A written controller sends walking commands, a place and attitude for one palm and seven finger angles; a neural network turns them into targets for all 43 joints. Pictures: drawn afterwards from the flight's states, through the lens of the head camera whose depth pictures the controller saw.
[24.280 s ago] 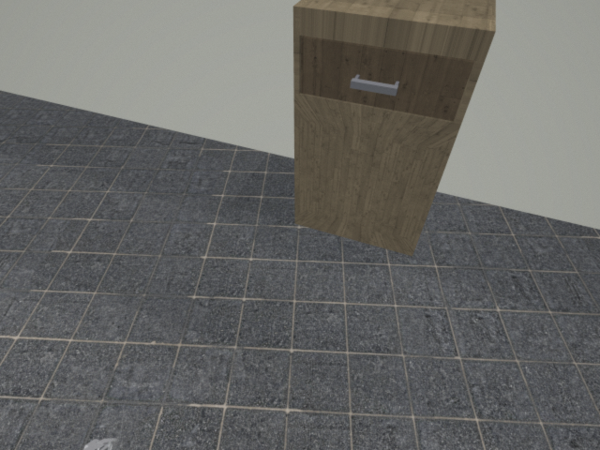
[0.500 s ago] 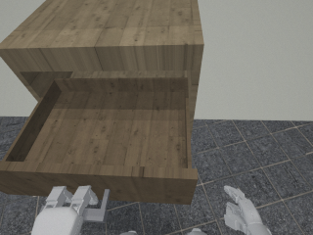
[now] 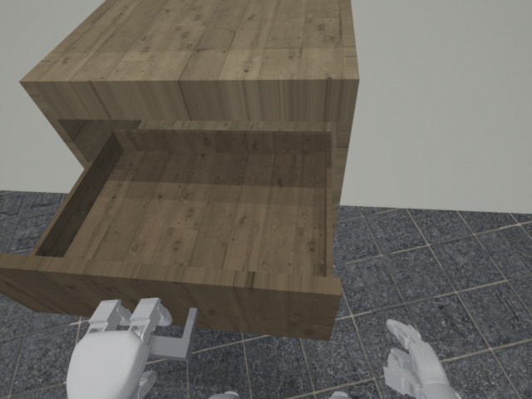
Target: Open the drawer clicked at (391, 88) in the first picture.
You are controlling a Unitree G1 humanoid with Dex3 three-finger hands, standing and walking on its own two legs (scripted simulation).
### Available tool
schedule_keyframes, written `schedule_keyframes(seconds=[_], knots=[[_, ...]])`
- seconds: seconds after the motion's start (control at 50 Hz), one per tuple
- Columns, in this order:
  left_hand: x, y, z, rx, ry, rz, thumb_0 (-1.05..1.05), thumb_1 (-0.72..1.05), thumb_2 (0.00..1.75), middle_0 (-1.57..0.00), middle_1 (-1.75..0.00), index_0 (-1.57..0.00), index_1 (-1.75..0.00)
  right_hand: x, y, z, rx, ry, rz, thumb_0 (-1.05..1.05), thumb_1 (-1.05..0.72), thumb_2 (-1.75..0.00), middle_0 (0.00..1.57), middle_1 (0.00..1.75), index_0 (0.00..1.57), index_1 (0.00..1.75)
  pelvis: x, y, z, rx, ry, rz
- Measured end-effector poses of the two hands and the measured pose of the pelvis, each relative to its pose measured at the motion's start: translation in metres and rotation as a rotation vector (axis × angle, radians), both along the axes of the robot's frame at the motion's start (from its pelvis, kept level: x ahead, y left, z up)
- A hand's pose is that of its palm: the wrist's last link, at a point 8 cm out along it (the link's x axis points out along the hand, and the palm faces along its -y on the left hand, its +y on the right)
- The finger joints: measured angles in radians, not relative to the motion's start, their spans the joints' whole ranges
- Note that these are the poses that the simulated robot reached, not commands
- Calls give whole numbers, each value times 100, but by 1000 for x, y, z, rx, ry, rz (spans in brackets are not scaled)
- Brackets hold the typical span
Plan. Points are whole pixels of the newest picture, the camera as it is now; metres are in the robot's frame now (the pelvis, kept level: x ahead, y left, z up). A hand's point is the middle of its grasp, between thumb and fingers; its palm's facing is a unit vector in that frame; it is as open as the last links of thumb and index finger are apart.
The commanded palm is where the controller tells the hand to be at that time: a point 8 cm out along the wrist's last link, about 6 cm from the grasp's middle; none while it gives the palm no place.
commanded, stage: open the thumb to release the handle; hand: left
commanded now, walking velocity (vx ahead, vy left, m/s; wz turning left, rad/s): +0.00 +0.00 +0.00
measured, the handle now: (145, 328) +0.20 +0.19 +0.04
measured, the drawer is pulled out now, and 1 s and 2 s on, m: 0.29 0.28 0.28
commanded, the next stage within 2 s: lift the hand off the handle in 0.12 s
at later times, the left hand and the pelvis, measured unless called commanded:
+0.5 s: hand (135, 365) +0.16 +0.20 +0.01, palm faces +0.04 -0.13 -0.99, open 13.5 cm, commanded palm +0.14 +0.20 +0.07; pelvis -0.01 +0.01 +0.00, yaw +0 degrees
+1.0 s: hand (115, 348) +0.17 +0.21 +0.06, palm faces +0.04 -0.16 -0.99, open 13.3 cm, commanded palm +0.14 +0.20 +0.14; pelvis +0.00 +0.02 +0.02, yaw +0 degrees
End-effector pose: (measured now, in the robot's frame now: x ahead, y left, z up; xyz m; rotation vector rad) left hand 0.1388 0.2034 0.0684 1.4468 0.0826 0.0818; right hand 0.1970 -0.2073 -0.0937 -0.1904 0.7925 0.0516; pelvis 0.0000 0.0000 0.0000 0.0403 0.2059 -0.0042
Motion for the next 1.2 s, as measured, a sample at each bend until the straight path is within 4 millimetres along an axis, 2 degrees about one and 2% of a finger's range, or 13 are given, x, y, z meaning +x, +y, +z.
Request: schedule_keyframes(seconds=[0.14,0.3,0.64,0.98,1.2], knots=[[-3,2,0,-2,-7,-22,0,-26,40,-32,-124,-35,-123,-3,-7,7,-29,-10,-4,1,-90,-90,20,30,20,30,-3,1,2,-5,-10,-2],[-3,2,-1,-9,-18,-16,0,-44,32,-32,-122,-35,-122,-6,-6,5,-32,-2,-12,1,-90,-90,20,30,20,30,-5,7,1,-7,-13,-3],[4,0,2,-13,-26,0,0,-48,30,-33,-121,-38,-125,-6,18,7,7,-9,15,1,-90,-90,20,30,20,30,-9,12,4,-14,-43,5],[8,10,47,-30,-36,-28,0,-49,30,-34,-121,-42,-123,4,16,32,-3,-44,11,1,-90,-90,20,30,20,30,0,17,22,-22,-105,-4],[8,11,77,-41,-69,-23,0,-49,30,-35,-121,-41,-124,13,26,41,31,-63,31,1,-90,-90,20,30,20,30,5,21,30,-26,-130,-9]])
